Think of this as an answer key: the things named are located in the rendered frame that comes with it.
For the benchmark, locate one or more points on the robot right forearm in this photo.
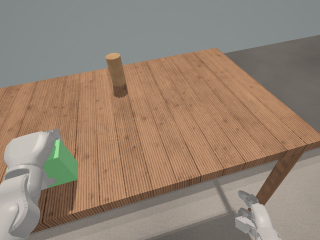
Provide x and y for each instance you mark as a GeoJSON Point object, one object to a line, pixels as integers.
{"type": "Point", "coordinates": [266, 233]}

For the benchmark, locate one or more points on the robot right hand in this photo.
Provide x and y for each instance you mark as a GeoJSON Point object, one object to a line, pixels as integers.
{"type": "Point", "coordinates": [249, 222]}

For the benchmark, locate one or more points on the robot left forearm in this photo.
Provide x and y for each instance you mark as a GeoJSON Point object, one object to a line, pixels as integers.
{"type": "Point", "coordinates": [19, 195]}

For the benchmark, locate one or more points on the table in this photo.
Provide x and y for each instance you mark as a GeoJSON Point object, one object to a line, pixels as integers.
{"type": "Point", "coordinates": [177, 121]}

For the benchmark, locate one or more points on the robot left hand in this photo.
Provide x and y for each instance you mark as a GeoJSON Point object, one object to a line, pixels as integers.
{"type": "Point", "coordinates": [32, 149]}

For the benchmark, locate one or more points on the sponge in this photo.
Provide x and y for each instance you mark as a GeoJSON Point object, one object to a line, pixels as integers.
{"type": "Point", "coordinates": [60, 165]}

